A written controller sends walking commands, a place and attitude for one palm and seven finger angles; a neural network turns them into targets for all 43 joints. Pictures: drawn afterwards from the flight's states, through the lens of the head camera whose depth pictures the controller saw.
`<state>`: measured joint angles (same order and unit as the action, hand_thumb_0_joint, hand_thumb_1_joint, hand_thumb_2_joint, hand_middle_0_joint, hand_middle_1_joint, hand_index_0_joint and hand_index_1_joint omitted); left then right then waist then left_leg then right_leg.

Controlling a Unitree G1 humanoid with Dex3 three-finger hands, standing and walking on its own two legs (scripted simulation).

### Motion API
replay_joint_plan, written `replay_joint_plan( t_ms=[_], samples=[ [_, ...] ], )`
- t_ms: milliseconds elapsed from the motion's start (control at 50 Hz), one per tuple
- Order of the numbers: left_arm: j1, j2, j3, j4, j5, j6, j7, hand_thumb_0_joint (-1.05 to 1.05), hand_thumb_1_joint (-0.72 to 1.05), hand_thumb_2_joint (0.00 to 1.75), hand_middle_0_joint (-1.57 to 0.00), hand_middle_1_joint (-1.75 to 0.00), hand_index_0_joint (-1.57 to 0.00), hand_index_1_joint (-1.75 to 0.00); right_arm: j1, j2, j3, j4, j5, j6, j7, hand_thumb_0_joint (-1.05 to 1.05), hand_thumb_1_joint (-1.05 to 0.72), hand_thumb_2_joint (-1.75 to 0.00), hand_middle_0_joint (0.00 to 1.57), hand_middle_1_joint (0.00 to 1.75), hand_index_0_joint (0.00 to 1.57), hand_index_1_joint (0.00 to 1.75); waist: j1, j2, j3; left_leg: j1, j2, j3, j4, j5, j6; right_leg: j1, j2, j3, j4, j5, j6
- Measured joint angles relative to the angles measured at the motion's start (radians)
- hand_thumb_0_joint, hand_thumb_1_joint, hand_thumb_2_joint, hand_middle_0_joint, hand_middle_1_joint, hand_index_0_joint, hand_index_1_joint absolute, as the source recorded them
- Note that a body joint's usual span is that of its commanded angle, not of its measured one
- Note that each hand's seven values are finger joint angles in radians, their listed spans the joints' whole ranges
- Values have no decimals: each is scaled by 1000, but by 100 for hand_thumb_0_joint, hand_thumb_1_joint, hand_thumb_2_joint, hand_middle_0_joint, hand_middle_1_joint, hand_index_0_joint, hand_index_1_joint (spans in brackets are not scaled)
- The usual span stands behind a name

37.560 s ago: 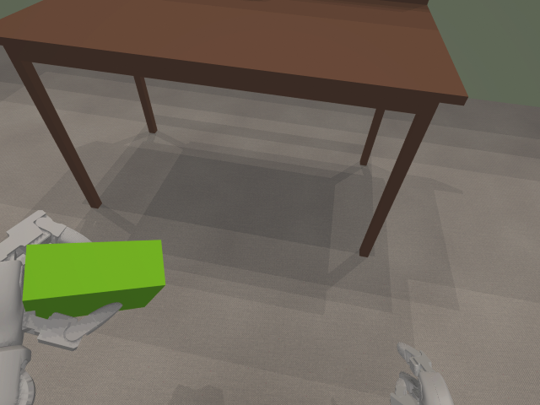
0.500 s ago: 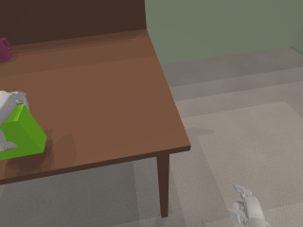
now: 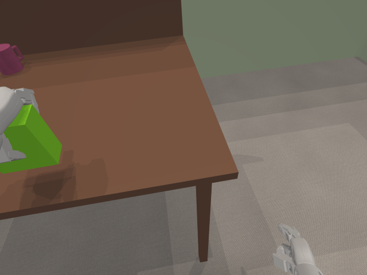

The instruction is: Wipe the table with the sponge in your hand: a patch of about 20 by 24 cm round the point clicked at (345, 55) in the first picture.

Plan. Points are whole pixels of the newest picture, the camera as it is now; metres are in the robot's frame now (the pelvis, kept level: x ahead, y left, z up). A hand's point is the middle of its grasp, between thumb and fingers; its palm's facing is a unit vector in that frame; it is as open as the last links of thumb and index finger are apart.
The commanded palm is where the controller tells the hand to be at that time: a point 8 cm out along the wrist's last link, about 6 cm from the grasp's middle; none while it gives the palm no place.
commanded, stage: lift the sponge slowly off the table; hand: left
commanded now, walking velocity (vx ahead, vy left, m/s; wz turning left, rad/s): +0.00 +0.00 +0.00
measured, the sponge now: (22, 147) +0.26 +0.38 +0.17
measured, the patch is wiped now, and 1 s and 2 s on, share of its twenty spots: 1.00 1.00 1.00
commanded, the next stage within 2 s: bring the sponge back beside the body in 0.60 s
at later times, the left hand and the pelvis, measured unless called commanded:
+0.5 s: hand (12, 106) +0.28 +0.36 +0.25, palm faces +0.09 +0.09 -0.99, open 9.7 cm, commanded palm +0.24 +0.37 +0.31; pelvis +0.00 -0.01 +0.00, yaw +0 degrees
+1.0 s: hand (21, 117) +0.27 +0.34 +0.24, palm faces +0.11 +0.08 -0.99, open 9.7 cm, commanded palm +0.22 +0.35 +0.31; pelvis +0.01 -0.01 +0.00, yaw +0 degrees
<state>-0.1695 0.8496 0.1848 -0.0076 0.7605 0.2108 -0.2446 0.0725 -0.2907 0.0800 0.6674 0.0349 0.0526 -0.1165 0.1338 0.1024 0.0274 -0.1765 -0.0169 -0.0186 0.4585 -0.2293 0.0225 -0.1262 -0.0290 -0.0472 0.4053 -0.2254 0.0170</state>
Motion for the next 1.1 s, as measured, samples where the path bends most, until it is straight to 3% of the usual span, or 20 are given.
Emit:
replay_joint_plan(
  t_ms=[100, 220, 340, 460, 580, 720, 860, 980, 1100],
  samples=[
    [-54, -7, -37, 34, 24, 40, -44, -1, -50, 109, -77, -137, -79, -139, -9, -5, 9, -3, 5, 1, -7, 1, -91, -90, 21, 30, 21, 30, 1, 0, 2, -7, -5, -5, -11, 14, 2, -8, -5, -5, -2, 7, -1],
    [-103, -10, -75, 35, 39, -5, -74, -1, -50, 109, -77, -137, -79, -139, -16, 2, 14, -7, 2, -11, -21, 1, -91, -90, 21, 30, 21, 30, -3, -11, 7, -8, -5, -11, -18, 22, -1, -10, -4, -10, -4, 11, -5],
    [-150, 17, -61, 52, 38, -33, -65, -1, -50, 109, -77, -137, -79, -139, -12, 8, 12, -16, -3, -7, -17, 1, -91, -90, 21, 30, 21, 30, -8, -17, 10, -8, 5, -7, -16, 19, -9, -13, 6, -6, -4, 10, -11],
    [-137, 41, -18, 30, 19, 20, -72, 0, -50, 109, -77, -137, -79, -139, 1, -9, 3, -21, 1, 11, -1, 1, -91, -90, 21, 30, 21, 30, -10, 2, -5, -13, 9, 1, -9, 9, -11, -23, 9, 2, 7, 1, -10],
    [-105, 58, -9, 32, 9, 70, -134, 0, -50, 109, -77, -137, -79, -139, 7, -31, 2, -25, 9, 26, 0, 1, -91, -90, 21, 30, 21, 30, -13, 18, -16, -22, 8, 1, -2, 2, -11, -37, 7, 2, 26, -12, -10],
    [-84, 59, -2, 28, -4, -12, -187, -1, -50, 109, -77, -137, -79, -139, 17, -30, 4, -32, 9, 9, -16, 1, -91, -90, 21, 30, 21, 30, -14, 5, 0, -20, 10, -15, 1, 0, -16, -29, 10, -13, 28, -19, -17],
    [-30, 47, 28, -73, -39, -93, -132, -1, -50, 109, -77, -137, -79, -139, 21, -11, -8, -38, 0, -10, -11, 1, -91, -90, 21, 30, 21, 30, -3, -4, 11, -7, 20, -16, 13, -12, -22, -9, 20, -13, 22, -21, -22],
    [-5, 35, 29, -101, -48, -24, -60, 0, -50, 109, -77, -137, -79, -139, 5, -8, -9, -33, 1, -4, 6, 1, -91, -90, 21, 30, 21, 30, 9, 9, 1, -8, 21, -4, 23, -20, -21, -14, 21, -2, 32, -25, -18],
    [39, 17, 14, -131, -39, 89, -65, 0, -50, 109, -77, -137, -79, -139, -16, -14, 1, -38, 9, 12, 10, 1, -91, -90, 21, 30, 21, 30, 12, 21, -12, -9, 11, 3, 20, -16, -14, -24, 11, 6, 45, -28, -11]
  ],
)
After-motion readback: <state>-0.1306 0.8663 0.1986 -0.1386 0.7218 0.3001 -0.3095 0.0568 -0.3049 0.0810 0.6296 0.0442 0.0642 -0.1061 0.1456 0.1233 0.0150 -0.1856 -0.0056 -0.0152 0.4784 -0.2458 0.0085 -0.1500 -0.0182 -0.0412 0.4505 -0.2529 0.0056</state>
